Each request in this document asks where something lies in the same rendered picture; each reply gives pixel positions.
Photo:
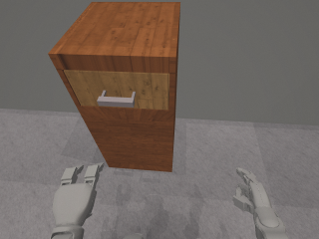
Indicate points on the left robot forearm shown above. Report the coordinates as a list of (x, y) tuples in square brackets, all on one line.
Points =
[(67, 231)]

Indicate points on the right robot forearm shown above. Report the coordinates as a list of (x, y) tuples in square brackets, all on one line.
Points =
[(268, 224)]

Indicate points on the left robot hand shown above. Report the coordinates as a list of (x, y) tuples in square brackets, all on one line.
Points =
[(73, 202)]

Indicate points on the right robot hand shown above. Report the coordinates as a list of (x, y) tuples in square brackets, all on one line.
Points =
[(251, 197)]

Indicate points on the handle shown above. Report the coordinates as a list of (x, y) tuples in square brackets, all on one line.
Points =
[(116, 101)]

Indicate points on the cabinet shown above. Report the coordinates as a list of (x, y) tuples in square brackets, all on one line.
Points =
[(134, 37)]

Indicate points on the drawer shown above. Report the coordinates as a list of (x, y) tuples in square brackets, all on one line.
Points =
[(152, 89)]

